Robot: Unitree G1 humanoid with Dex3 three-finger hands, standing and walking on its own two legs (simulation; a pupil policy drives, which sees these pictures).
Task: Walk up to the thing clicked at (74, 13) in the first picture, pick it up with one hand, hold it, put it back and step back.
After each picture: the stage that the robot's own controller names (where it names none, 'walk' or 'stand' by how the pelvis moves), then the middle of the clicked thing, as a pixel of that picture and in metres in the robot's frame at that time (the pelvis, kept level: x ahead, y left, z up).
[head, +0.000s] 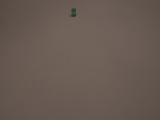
stand; (73, 12) +2.08 +0.08 -0.72
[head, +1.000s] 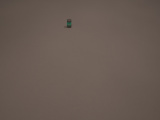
walk; (69, 23) +1.92 +0.05 -0.72
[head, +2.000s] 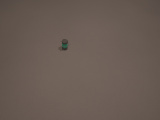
walk; (64, 44) +1.27 +0.10 -0.72
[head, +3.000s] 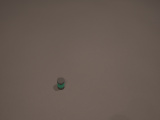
walk; (60, 83) +0.78 +0.12 -0.72
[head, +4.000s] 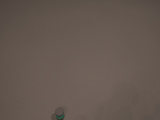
walk; (59, 114) +0.49 +0.13 -0.71
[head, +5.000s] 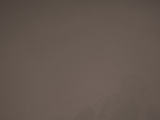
stand; out of the picture +0.37 +0.14 -0.71
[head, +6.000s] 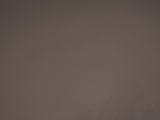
stand; out of the picture +0.37 +0.13 -0.72
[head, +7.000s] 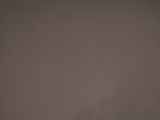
stand; out of the picture +0.36 +0.12 -0.73
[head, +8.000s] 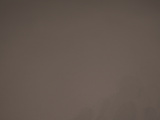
stand; out of the picture +0.36 +0.12 -0.73
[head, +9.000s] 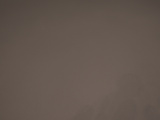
stand; out of the picture +0.35 +0.12 -0.73
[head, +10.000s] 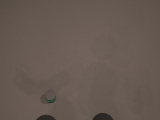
go down; (50, 96) +0.40 +0.13 -0.57
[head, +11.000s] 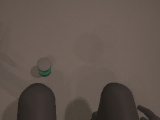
go down; (44, 67) +0.45 +0.15 -0.33
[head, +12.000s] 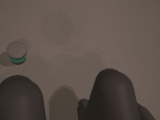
close in; (17, 53) +0.44 +0.18 -0.25
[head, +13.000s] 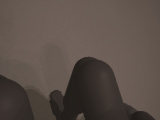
close; out of the picture +0.44 +0.20 -0.22
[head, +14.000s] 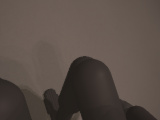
close; out of the picture +0.44 +0.22 -0.22
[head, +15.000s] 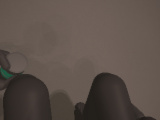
lift; (12, 68) +0.35 +0.21 -0.14
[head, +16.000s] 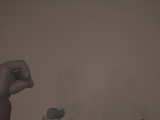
hold; (56, 113) +0.42 +0.13 -0.56
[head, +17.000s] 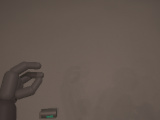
hold; (49, 113) +0.47 +0.22 -0.70
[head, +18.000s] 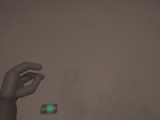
stand; (49, 108) +0.52 +0.22 -0.70
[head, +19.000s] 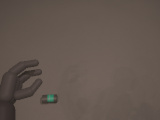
stand; (49, 98) +0.57 +0.22 -0.68
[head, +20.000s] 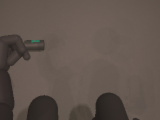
crouch; (34, 45) +0.66 +0.24 -0.46
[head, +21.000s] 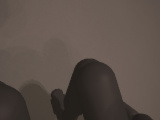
lower; out of the picture +0.66 +0.35 -0.26
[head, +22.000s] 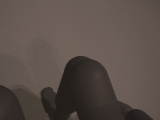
lower; out of the picture +0.67 +0.39 -0.25
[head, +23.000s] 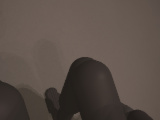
lower; out of the picture +0.69 +0.39 -0.25
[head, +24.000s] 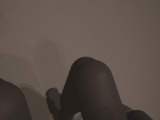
lower; out of the picture +0.71 +0.39 -0.25
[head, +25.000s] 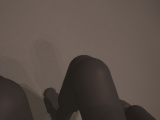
lower; out of the picture +0.73 +0.39 -0.25
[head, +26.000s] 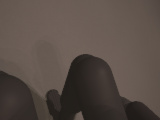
open; out of the picture +0.73 +0.38 -0.24
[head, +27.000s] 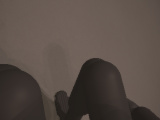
stand; out of the picture +0.74 +0.38 -0.24
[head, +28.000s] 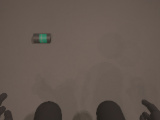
walk; (42, 38) +0.77 +0.24 -0.52
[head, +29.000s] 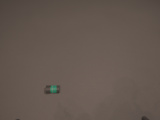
stand; (52, 89) +0.73 +0.21 -0.69
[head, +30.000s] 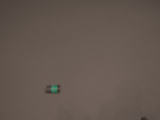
stand; (53, 89) +0.74 +0.21 -0.69
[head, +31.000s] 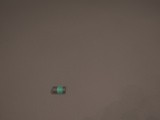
stand; (59, 89) +0.77 +0.20 -0.74
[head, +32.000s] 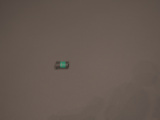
walk; (62, 65) +0.84 +0.22 -0.71
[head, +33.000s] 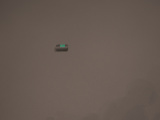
walk; (61, 47) +1.07 +0.21 -0.73
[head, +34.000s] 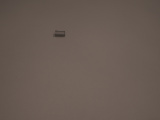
stand; (59, 33) +1.42 +0.19 -0.72
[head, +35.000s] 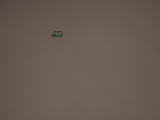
stand; (57, 33) +1.47 +0.26 -0.74
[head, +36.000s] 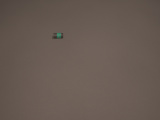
stand; (58, 35) +1.51 +0.25 -0.75
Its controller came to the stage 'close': yes
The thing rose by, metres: 0.35
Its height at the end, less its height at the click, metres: -0.02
